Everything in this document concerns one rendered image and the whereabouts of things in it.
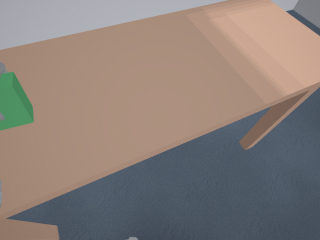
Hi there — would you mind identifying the sponge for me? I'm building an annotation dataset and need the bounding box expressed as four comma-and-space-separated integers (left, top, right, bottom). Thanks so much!
0, 72, 34, 131

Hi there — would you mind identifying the table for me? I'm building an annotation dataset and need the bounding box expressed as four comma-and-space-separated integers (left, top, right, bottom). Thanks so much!
0, 0, 320, 240

